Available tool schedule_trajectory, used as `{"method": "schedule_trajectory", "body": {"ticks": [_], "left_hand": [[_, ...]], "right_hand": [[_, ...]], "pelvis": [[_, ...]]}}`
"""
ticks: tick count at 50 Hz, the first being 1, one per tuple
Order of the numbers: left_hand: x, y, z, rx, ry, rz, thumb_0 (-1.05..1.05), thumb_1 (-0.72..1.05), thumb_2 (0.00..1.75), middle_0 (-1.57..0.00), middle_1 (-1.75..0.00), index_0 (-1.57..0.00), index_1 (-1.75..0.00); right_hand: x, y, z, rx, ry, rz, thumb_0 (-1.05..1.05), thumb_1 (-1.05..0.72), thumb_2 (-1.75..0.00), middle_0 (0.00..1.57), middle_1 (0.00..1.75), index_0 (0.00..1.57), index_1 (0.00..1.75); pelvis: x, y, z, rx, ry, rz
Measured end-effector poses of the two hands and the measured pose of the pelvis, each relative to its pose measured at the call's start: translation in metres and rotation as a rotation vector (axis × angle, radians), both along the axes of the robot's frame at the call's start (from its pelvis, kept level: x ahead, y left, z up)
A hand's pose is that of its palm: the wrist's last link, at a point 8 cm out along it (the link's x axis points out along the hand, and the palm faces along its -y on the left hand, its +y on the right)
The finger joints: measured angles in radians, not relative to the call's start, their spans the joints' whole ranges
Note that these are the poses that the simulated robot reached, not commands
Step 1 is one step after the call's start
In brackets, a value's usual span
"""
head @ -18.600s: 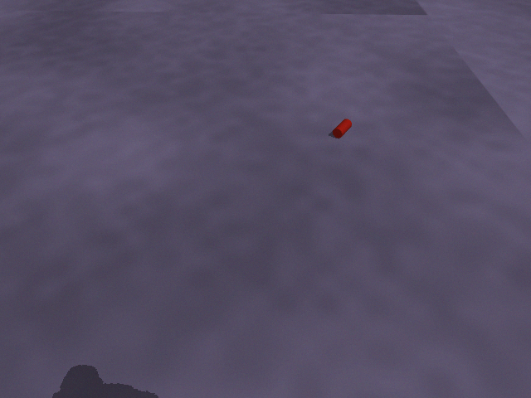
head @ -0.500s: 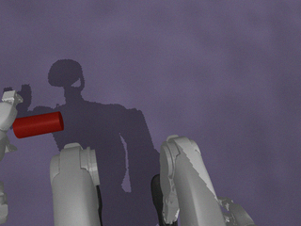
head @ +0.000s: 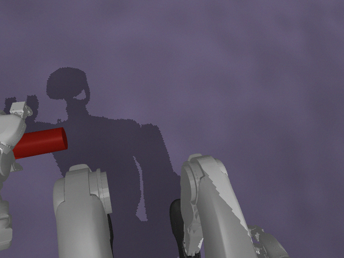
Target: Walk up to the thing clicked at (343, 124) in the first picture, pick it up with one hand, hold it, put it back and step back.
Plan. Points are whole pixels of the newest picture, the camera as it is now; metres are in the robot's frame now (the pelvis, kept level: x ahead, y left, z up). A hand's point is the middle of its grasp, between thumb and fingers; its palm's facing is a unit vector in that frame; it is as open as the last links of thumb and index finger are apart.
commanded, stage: approach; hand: left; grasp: from above
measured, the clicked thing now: (39, 142) +0.41 +0.32 -0.28
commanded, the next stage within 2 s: close in in 0.34 s
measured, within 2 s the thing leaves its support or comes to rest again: neither
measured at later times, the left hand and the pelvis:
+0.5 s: hand (15, 141) +0.39 +0.34 -0.17, palm faces -0.47 -0.13 -0.88, open 14.2 cm; pelvis +0.00 +0.00 +0.00, yaw +0 degrees
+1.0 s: hand (36, 140) +0.41 +0.32 -0.23, palm faces -0.40 -0.15 -0.90, open 14.2 cm; pelvis +0.00 +0.00 -0.02, yaw -2 degrees
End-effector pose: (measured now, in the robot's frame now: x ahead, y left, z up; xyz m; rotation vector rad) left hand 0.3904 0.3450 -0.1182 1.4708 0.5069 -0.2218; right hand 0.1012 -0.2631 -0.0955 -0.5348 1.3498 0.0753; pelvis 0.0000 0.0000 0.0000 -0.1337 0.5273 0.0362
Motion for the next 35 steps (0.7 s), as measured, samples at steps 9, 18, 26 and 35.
{"method": "schedule_trajectory", "body": {"ticks": [9,18,26,35], "left_hand": [[0.026,-0.052,-0.001,-0.016,-0.087,-0.035,0.00,-0.55,1.03,-0.09,-1.02,-0.07,-1.03],[0.028,-0.044,0.008,0.031,-0.034,0.083,0.00,-0.56,1.03,-0.09,-1.01,-0.07,-1.03],[0.008,-0.004,0.003,0.028,0.047,0.106,0.00,-0.56,1.02,-0.08,-1.03,-0.08,-1.03],[-0.001,-0.012,-0.019,-0.036,0.036,0.007,-0.01,-0.54,1.00,-0.09,-1.01,-0.08,-1.02]], "right_hand": [[-0.012,0.000,0.006,0.024,-0.012,-0.037,0.00,-0.90,-0.90,0.20,0.30,0.20,0.30],[-0.031,-0.003,0.000,0.068,0.007,-0.072,0.00,-0.90,-0.90,0.20,0.30,0.20,0.30],[-0.032,-0.002,-0.006,0.060,0.034,-0.051,0.00,-0.90,-0.90,0.20,0.30,0.20,0.30],[-0.011,0.000,-0.001,0.021,0.026,0.012,0.00,-0.90,-0.90,0.20,0.30,0.20,0.30]], "pelvis": [[0.001,-0.001,0.004,0.003,0.015,-0.005],[-0.001,-0.003,0.005,0.017,0.014,-0.016],[-0.001,-0.002,0.000,0.017,-0.004,-0.007],[0.002,0.000,-0.003,0.000,-0.015,-0.003]]}}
